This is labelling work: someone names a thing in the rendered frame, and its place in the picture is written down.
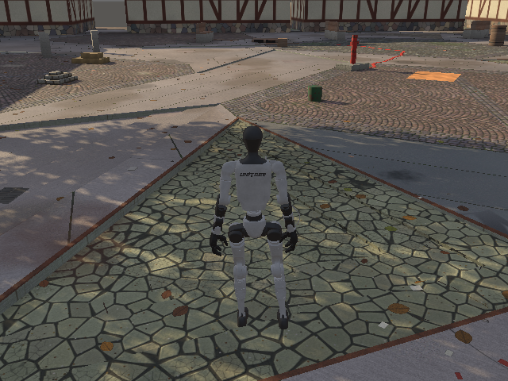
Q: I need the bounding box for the right robot forearm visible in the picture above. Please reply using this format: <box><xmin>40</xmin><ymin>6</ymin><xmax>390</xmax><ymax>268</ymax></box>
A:
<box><xmin>280</xmin><ymin>193</ymin><xmax>296</xmax><ymax>233</ymax></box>

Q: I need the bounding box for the left robot forearm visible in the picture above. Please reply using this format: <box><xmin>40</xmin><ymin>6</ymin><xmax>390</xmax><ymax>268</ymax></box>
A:
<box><xmin>211</xmin><ymin>194</ymin><xmax>227</xmax><ymax>235</ymax></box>

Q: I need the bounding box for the robot left hand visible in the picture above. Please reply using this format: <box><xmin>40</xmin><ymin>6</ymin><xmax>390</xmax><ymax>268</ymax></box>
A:
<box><xmin>210</xmin><ymin>233</ymin><xmax>228</xmax><ymax>256</ymax></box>

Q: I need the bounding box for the robot right hand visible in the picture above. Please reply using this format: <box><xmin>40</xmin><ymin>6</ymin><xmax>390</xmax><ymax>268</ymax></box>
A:
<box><xmin>279</xmin><ymin>230</ymin><xmax>298</xmax><ymax>253</ymax></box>

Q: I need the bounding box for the left robot upper arm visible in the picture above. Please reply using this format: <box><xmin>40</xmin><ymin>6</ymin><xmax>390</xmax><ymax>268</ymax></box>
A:
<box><xmin>218</xmin><ymin>160</ymin><xmax>237</xmax><ymax>206</ymax></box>

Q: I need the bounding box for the right robot thigh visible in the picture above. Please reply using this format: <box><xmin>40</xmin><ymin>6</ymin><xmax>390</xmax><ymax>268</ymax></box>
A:
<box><xmin>265</xmin><ymin>221</ymin><xmax>283</xmax><ymax>278</ymax></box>

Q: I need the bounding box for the right robot upper arm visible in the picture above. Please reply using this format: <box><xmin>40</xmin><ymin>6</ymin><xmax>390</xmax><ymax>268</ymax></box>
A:
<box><xmin>269</xmin><ymin>160</ymin><xmax>289</xmax><ymax>205</ymax></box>

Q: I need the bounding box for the left robot foot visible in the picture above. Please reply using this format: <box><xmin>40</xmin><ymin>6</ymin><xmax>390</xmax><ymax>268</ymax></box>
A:
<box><xmin>237</xmin><ymin>307</ymin><xmax>248</xmax><ymax>327</ymax></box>

